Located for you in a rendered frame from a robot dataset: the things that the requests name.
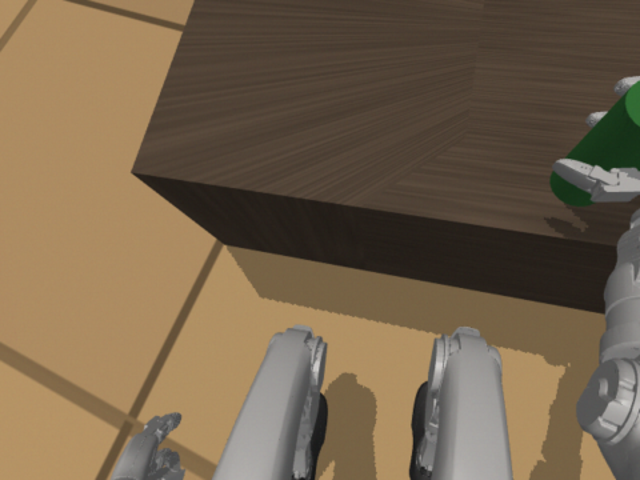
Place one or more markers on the can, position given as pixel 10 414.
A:
pixel 614 142

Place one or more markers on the right robot arm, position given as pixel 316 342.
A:
pixel 609 407

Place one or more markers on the left robot foot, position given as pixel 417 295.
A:
pixel 317 438

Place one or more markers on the left robot hand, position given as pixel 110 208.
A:
pixel 140 459

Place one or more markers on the right robot foot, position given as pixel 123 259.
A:
pixel 417 472

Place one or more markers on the right robot hand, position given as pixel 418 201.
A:
pixel 616 185

